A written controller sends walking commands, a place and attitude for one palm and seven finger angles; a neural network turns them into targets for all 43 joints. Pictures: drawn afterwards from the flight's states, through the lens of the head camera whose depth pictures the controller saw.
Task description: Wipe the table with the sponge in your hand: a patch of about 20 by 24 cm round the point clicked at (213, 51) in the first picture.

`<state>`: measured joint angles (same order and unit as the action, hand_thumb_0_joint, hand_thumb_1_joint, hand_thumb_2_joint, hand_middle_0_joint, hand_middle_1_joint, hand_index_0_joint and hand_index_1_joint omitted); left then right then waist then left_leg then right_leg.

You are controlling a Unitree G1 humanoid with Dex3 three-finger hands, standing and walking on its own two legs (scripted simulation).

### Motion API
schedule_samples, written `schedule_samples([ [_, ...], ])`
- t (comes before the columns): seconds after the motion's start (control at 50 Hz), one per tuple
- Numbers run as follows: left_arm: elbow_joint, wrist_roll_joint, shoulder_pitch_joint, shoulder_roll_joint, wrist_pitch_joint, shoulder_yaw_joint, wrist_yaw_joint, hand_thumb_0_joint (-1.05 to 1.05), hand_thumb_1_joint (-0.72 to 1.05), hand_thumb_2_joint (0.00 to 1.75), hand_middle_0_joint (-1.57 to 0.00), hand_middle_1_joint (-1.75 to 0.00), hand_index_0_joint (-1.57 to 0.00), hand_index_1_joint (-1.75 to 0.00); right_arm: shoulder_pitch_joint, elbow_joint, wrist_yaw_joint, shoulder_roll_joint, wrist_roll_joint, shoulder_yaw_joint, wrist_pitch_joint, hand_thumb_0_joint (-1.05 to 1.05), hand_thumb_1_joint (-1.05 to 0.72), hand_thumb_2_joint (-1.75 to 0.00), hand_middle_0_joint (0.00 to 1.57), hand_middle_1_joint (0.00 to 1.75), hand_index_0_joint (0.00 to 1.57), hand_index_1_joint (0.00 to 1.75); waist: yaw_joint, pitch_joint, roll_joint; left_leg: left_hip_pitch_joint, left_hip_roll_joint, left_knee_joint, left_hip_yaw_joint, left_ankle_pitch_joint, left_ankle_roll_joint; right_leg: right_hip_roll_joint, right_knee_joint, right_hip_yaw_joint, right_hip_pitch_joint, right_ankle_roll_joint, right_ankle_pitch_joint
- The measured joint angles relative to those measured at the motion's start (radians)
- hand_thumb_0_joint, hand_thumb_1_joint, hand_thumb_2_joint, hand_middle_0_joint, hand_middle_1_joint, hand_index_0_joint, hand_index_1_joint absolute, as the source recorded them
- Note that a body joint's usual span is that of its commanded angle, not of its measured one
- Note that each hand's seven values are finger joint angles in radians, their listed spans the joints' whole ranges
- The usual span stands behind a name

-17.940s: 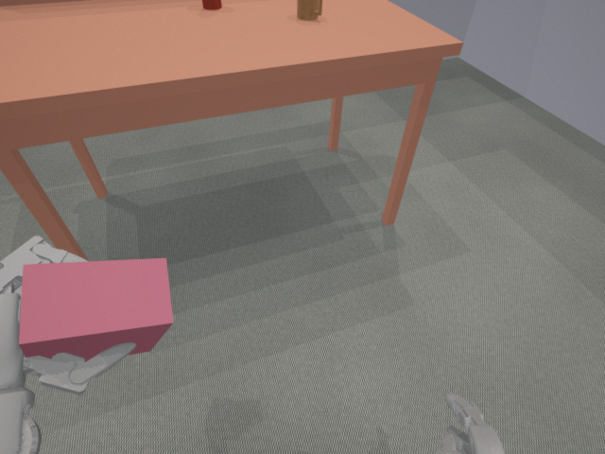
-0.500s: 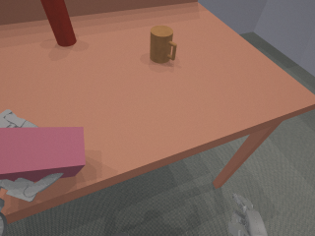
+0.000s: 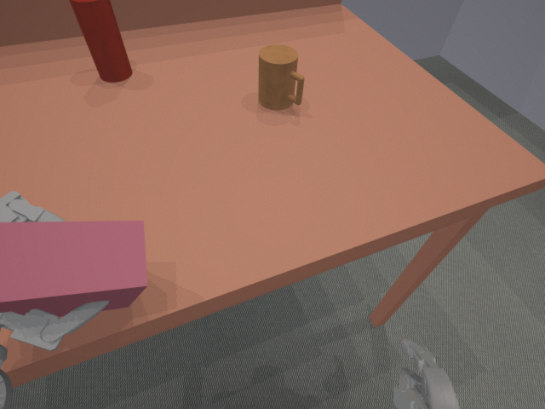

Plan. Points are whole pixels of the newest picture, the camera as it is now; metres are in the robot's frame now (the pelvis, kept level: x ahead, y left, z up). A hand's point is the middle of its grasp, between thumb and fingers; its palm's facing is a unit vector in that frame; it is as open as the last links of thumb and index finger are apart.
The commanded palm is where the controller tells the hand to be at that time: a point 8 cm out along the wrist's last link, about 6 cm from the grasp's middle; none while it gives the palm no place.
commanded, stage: shuffle to correct the standing spot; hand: left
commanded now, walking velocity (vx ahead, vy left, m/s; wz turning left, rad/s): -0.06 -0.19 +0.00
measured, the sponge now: (96, 271) +0.23 +0.21 +0.15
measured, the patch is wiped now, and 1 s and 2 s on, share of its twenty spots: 0.00 0.00 0.00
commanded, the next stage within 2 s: none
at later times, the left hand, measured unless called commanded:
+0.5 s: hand (51, 273) +0.21 +0.24 +0.17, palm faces +0.34 -0.85 -0.39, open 10.1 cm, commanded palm +0.16 +0.28 +0.19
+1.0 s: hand (56, 275) +0.21 +0.23 +0.17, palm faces +0.35 -0.86 -0.38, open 10.1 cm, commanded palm +0.16 +0.27 +0.19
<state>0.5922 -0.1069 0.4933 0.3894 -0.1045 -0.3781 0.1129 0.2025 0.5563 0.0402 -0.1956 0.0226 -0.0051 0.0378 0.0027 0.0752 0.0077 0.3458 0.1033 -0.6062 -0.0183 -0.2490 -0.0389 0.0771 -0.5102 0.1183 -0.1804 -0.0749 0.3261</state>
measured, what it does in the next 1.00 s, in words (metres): stands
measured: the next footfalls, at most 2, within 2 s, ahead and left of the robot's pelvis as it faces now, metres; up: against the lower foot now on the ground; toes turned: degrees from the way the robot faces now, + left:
none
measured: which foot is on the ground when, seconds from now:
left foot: down 0.00-1.00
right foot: down 0.00-1.00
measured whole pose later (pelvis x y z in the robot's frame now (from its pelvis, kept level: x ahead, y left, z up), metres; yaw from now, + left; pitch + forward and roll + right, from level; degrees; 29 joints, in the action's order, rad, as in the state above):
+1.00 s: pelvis +0.00 -0.01 +0.00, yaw +0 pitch -1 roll -2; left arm 0.59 -0.11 0.50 0.39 -0.10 -0.37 0.12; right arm 0.20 0.56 0.04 -0.20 0.03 -0.01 0.03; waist 0.00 0.07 0.01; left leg 0.35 0.11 -0.62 -0.01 -0.25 -0.04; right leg 0.08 -0.53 0.12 -0.19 -0.09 0.33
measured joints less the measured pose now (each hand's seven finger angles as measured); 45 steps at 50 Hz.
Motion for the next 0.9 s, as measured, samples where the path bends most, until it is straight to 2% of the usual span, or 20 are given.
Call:
schedule_samples([
  [0.76, 0.001, 0.000, 0.003, 0.002, 0.005, 0.004, 0.005, -0.01, -0.50, 1.04, -0.75, -1.34, -0.75, -1.35, 0.004, -0.005, -0.001, 0.001, -0.001, -0.006, -0.003, 0.01, -0.91, -0.90, 0.20, 0.30, 0.20, 0.30, 0.001, -0.005, 0.002, 0.004, -0.001, 0.009, 0.005, 0.011, -0.002, 0.000, 0.006, 0.005, -0.003, -0.001, -0.007],
  [0.9, 0.002, -0.001, 0.014, 0.006, 0.004, 0.001, 0.006, -0.01, -0.50, 1.04, -0.75, -1.34, -0.75, -1.35, 0.003, -0.008, -0.006, 0.000, 0.002, -0.008, 0.000, 0.01, -0.91, -0.90, 0.20, 0.30, 0.20, 0.30, -0.001, -0.006, 0.013, 0.007, 0.008, 0.013, 0.009, 0.015, -0.006, 0.010, 0.024, 0.008, 0.000, -0.011, -0.018],
])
